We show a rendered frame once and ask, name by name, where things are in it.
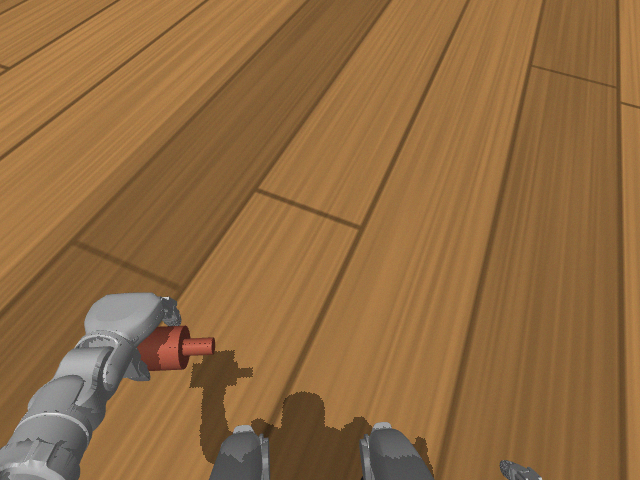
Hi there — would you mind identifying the right robot hand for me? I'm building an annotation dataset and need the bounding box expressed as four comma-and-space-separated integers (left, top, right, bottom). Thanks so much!
500, 460, 542, 480

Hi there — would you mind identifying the left robot hand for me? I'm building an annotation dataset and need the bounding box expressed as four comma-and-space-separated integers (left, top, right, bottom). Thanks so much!
84, 292, 181, 381

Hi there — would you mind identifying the left robot arm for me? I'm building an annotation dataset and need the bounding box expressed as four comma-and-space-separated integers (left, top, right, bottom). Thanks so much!
0, 330, 133, 480

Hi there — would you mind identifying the bottle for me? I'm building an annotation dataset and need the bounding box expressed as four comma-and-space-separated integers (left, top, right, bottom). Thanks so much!
137, 326, 215, 371

